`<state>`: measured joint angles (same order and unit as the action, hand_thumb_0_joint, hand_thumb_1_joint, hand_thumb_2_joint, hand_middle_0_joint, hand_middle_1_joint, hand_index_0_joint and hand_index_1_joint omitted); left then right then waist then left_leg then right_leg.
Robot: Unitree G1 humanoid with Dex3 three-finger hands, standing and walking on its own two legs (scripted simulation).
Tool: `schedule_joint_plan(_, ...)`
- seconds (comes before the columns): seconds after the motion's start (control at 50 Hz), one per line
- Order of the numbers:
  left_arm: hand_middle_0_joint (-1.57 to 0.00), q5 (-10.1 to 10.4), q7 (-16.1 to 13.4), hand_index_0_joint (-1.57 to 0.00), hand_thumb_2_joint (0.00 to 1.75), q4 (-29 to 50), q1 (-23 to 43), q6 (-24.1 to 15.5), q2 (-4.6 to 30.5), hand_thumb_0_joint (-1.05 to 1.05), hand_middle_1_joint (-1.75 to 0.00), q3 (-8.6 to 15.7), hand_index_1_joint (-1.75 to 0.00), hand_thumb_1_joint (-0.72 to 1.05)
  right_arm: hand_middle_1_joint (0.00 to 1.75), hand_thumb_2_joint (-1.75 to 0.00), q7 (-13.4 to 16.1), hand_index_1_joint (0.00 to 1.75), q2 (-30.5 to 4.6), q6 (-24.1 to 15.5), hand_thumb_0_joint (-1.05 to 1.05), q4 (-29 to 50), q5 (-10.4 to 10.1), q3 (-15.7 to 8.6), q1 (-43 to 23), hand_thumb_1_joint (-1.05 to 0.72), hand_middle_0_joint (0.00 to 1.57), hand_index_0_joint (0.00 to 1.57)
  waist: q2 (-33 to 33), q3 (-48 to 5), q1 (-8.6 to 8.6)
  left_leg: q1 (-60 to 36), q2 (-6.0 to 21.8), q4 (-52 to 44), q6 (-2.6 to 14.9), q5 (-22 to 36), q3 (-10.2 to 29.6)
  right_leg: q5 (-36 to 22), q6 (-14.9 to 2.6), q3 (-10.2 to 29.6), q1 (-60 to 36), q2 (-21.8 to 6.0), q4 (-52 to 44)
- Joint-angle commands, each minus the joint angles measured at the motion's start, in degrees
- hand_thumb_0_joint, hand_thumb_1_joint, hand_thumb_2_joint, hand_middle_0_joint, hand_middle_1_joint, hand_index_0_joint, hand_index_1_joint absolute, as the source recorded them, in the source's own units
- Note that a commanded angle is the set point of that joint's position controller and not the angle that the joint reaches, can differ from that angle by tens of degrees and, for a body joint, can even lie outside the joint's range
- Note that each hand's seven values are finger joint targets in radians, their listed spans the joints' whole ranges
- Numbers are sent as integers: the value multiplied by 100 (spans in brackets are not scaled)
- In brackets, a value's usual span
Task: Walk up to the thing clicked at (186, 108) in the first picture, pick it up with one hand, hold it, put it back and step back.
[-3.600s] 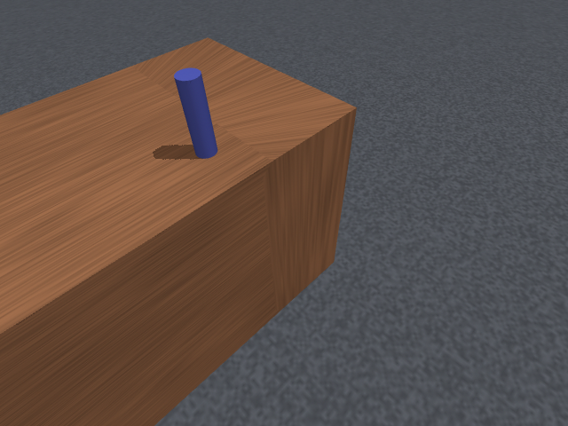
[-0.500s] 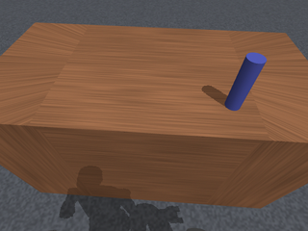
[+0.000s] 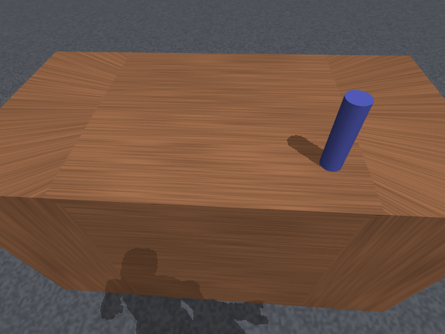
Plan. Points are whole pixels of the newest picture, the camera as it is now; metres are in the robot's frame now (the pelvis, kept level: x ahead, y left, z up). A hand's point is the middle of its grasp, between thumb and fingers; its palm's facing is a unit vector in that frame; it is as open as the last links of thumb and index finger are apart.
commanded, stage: walk up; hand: right
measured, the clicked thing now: (343, 134) +0.50 -0.23 +0.07
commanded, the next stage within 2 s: stand in 0.94 s
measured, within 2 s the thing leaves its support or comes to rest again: neither
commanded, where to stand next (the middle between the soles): +0.06 +0.00 m, yaw -3 degrees
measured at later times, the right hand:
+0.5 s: hand out of the picture +0.10 -0.25 -0.15, palm faces -0.01 +0.94 -0.35, open 7.4 cm
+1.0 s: hand out of the picture +0.08 -0.26 -0.15, palm faces +0.02 +0.94 -0.35, open 7.4 cm
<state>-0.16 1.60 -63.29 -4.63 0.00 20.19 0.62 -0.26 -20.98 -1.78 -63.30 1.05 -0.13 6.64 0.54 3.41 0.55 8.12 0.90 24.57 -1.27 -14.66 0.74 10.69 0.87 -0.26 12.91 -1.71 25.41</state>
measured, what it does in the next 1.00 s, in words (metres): stands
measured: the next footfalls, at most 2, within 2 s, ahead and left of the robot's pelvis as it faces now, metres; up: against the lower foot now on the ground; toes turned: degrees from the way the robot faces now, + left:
none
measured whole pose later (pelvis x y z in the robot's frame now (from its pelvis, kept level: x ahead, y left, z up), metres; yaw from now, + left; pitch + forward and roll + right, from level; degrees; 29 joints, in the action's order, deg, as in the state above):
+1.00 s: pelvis +0.02 +0.00 +0.01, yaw -1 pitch -2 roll +0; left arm -0.7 0.8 -65.5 -4.8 0.0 19.3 1.1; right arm -0.1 -20.1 -0.6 -65.4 0.8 -1.1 5.8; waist 0.2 3.0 -0.2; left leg 2.7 1.4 18.0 -1.5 -12.8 -0.7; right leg 9.2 0.9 0.9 8.8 -1.1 20.4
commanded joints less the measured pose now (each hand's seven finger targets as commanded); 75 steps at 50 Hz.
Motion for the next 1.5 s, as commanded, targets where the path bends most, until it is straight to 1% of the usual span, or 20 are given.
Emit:
schedule_joint_plan(0.0, -20, 25, -118, -20, 90, 282, 331, -151, 1228, 0, -30, 255, -30, 90, 30, -90, 101, 30, -1215, -131, 0, 291, -41, -261, -267, -90, 20, 20, -14, -743, -18, 8, 578, -517, 279, 1004, 382, -814, -303, 534, -629, -563, -425)
schedule_joint_plan(0.02, -20, 29, -120, -20, 90, 276, 310, -154, 1206, 0, -30, 245, -30, 90, 30, -90, 108, 30, -1225, -130, 0, 264, -48, -265, -267, -90, 20, 20, 13, -844, -14, -92, 594, -508, 275, 1137, 355, -1050, -299, 539, -689, -592, -428)
schedule_joint_plan(0.08, -20, 28, -130, -20, 90, 212, 299, -141, 1191, 0, -30, 232, -30, 90, 30, -90, 114, 30, -1224, -115, 0, 243, -45, -269, -370, -90, 20, 20, -43, -738, -9, -91, 596, -602, 260, 1235, 337, -1186, -253, 498, -698, -581, -474)
schedule_joint_plan(0.14, -20, 28, -141, -20, 90, 155, 324, -130, 1182, 0, -30, 241, -30, 90, 30, -90, 116, 30, -1218, -96, 0, 206, -50, -279, -365, -90, 20, 20, -27, -699, -28, -215, 617, -626, 249, 1352, 315, -1203, -242, 481, -656, -572, -514)
schedule_joint_plan(0.22, -20, -1, -150, -20, 90, 112, 350, -121, 1170, 0, -30, 241, -30, 90, 30, -90, 113, 30, -1199, -71, 0, 181, -50, -290, -448, -90, 20, 20, 4, -547, -38, -137, 613, -738, 251, 1106, 310, -1035, -209, 468, -639, -549, -629)
schedule_joint_plan(0.3, -20, 3, -155, -20, 90, 97, 381, -134, 1170, 0, -30, 256, -30, 90, 30, -90, 112, 30, -1165, -73, 0, 134, -51, -282, -397, -90, 20, 20, 19, -682, -53, -239, 615, -786, 215, 1372, 267, -1325, -197, 500, -780, -579, -604)
schedule_joint_plan(0.34, -20, 6, -161, -20, 90, 81, 368, -124, 1165, 0, -30, 264, -30, 90, 30, -90, 116, 30, -1157, -73, 0, 139, -53, -288, -427, -90, 20, 20, -22, -651, -40, -296, 631, -815, 199, 1434, 258, -1271, -196, 477, -744, -562, -621)
schedule_joint_plan(0.44, -20, -20, -157, -20, 90, 77, 364, -111, 1138, 0, -30, 272, -30, 90, 30, -90, 107, 30, -1147, -54, 0, 153, -47, -291, -461, -90, 20, 20, -14, -486, -32, -206, 624, -894, 210, 1047, 272, -916, -167, 486, -662, -522, -729)
schedule_joint_plan(0.48, -20, -32, -153, -20, 90, 80, 358, -120, 1142, 0, -30, 261, -30, 90, 30, -90, 104, 30, -1138, -56, 0, 145, -35, -286, -480, -90, 20, 20, 12, -534, -33, -219, 601, -917, 212, 994, 262, -993, -174, 517, -699, -528, -732)
schedule_joint_plan(0.68, -20, -37, -174, -20, 90, 107, 288, -118, 1132, 0, -30, 293, -30, 90, 30, -90, 108, 30, -1120, -56, 0, 161, -45, -311, -401, -90, 20, 20, 7, -615, -48, -383, 634, -902, 214, 1194, 208, -1146, -187, 478, -733, -514, -689)
schedule_joint_plan(0.88, -20, -41, -175, -20, 90, 154, 267, -122, 1123, 0, -30, 285, -30, 90, 30, -90, 98, 30, -1119, -42, 0, 159, -27, -312, -324, -90, 20, 20, -25, -580, -48, -387, 614, -921, 221, 1055, 166, -1154, -186, 552, -681, -506, -686)
schedule_joint_plan(0.9, -20, -42, -182, -20, 90, 148, 265, -118, 1130, 0, -30, 302, -30, 90, 30, -90, 100, 30, -1123, -40, 0, 164, -32, -325, -289, -90, 20, 20, -26, -580, -58, -417, 637, -921, 209, 1099, 164, -1102, -206, 527, -672, -488, -668)
schedule_joint_plan(0.92, -20, -16, -190, -20, 90, 191, 273, -156, 1183, 0, -30, 244, -30, 90, 30, -90, 95, 30, -1142, -11, 0, 155, -64, -295, -357, -90, 20, 20, -77, -509, -57, -348, 688, -926, 201, 1434, 291, -1407, -200, 562, -731, -549, -683)
schedule_joint_plan(0.98, -20, -12, -196, -20, 90, 186, 231, -168, 1162, 0, -30, 237, -30, 90, 30, -90, 97, 30, -1146, -1, 0, 154, -74, -284, -344, -90, 20, 20, -114, -568, -57, -380, 696, -933, 185, 1551, 261, -1554, -196, 545, -815, -552, -651)
schedule_joint_plan(1.04, -20, -20, -209, -20, 90, 177, 220, -169, 1174, 0, -30, 213, -30, 90, 30, -90, 83, 30, -1128, 19, 0, 157, -78, -275, -361, -90, 20, 20, -25, -550, -63, -387, 691, -957, 188, 1381, 280, -1378, -171, 515, -819, -543, -747)
schedule_joint_plan(1.06, -20, -5, -207, -20, 90, 177, 237, -170, 1217, 0, -30, 214, -30, 90, 30, -90, 78, 30, -1080, 27, 0, 137, -78, -259, -344, -90, 20, 20, 21, -478, -66, -374, 677, -1002, 167, 1249, 292, -1175, -178, 508, -776, -526, -777)
schedule_joint_plan(1.18, -20, -22, -198, -20, 90, 201, 271, -167, 1227, 0, -30, 188, -30, 90, 30, -90, 55, 30, -1121, 42, 0, 126, -57, -249, -313, -90, 20, 20, -87, -353, -77, -202, 637, -1074, 170, 722, 283, -690, -170, 574, -690, -539, -920)
schedule_joint_plan(1.24, -20, -29, -190, -20, 90, 208, 206, -173, 1219, 0, -30, 168, -30, 90, 30, -90, 46, 30, -1135, 44, 0, 136, -59, -259, -346, -90, 20, 20, -68, -452, -60, -276, 671, -1061, 197, 720, 317, -784, -190, 564, -693, -556, -870)
schedule_joint_plan(1.32, -20, -14, -186, -20, 90, 205, 197, -187, 1256, 0, -30, 161, -30, 90, 30, -90, 32, 30, -1124, 39, 0, 108, -50, -254, -254, -90, 20, 20, -10, -374, -63, -236, 651, -1079, 196, 621, 336, -545, -184, 581, -629, -539, -937)
schedule_joint_plan(1.48, -20, -19, -178, -20, 90, 211, 160, -184, 1275, 0, -30, 164, -30, 90, 30, -90, 38, 30, -1145, 28, 0, 129, -42, -250, -219, -90, 20, 20, -36, -443, -64, -236, 654, -1074, 194, 714, 343, -745, -210, 588, -667, -568, -879)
